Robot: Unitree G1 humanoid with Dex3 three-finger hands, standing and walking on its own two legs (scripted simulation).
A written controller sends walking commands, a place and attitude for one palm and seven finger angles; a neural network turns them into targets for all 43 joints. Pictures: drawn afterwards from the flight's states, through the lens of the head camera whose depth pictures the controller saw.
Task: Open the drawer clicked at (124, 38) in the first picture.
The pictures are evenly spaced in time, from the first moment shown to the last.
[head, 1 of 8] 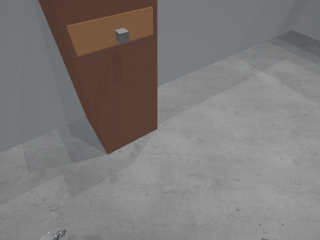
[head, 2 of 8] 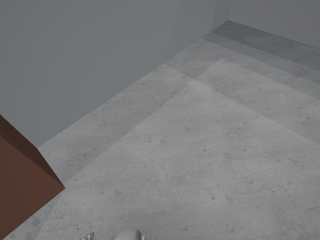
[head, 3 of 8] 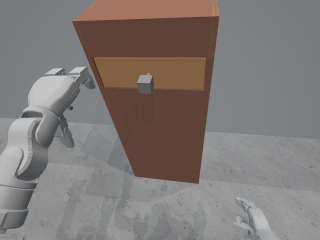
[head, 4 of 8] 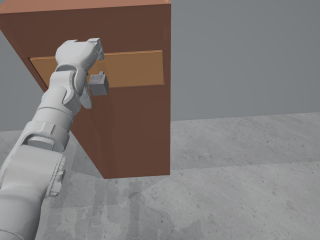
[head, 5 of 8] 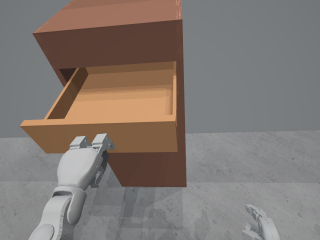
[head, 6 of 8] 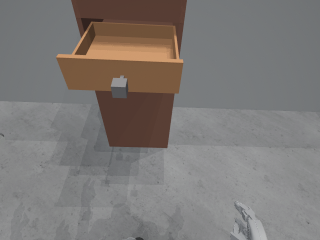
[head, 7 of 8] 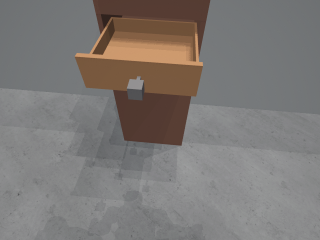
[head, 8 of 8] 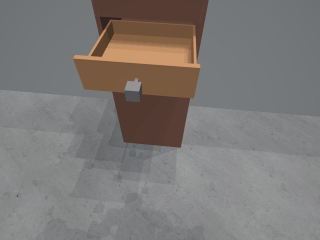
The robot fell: no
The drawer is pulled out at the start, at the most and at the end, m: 0.00 0.30 0.29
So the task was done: yes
